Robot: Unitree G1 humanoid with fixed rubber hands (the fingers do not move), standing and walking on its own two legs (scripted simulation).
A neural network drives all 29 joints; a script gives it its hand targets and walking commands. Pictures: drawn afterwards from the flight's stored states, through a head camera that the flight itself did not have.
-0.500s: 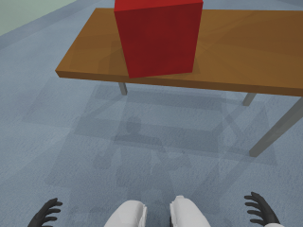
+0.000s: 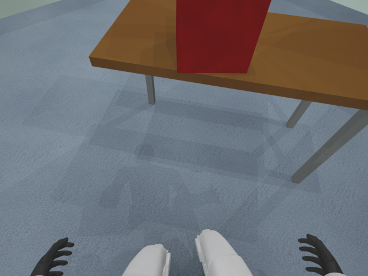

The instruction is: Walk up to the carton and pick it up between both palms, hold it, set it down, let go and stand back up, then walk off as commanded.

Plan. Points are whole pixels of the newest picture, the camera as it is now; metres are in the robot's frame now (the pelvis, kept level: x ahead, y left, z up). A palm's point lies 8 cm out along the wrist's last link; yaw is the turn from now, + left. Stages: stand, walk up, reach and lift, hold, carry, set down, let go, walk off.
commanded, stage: walk off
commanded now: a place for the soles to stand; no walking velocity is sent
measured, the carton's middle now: (214, 19) +0.84 -0.06 +0.10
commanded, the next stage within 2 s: none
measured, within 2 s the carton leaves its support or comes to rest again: neither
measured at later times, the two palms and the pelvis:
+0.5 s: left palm out of the picture +0.05 +0.25 -0.04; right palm out of the picture +0.04 -0.36 -0.11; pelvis -0.09 -0.06 +0.01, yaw -2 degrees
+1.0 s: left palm out of the picture -0.08 +0.31 -0.08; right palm out of the picture -0.05 -0.31 -0.09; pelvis -0.19 +0.00 -0.01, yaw +1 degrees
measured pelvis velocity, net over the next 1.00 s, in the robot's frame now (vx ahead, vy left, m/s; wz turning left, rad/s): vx -0.19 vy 0.00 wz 0.01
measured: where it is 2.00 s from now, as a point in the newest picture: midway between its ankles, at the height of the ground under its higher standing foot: outside the picture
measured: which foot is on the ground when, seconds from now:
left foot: down 0.00-0.30, up 0.32-0.74, down 0.76-1.00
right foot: up 0.00-0.24, down 0.26-0.80, up 0.82-1.00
